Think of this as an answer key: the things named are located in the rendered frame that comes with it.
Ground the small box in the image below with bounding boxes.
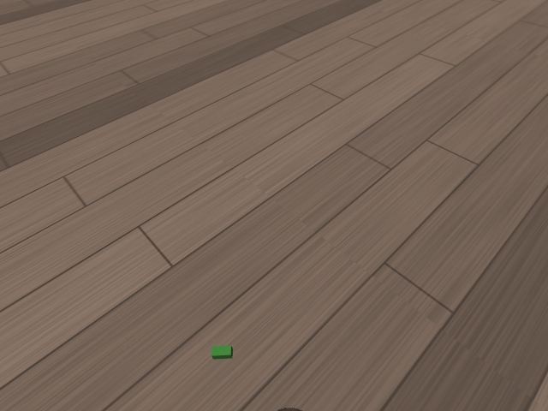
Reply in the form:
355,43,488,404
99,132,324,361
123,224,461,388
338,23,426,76
211,346,233,359

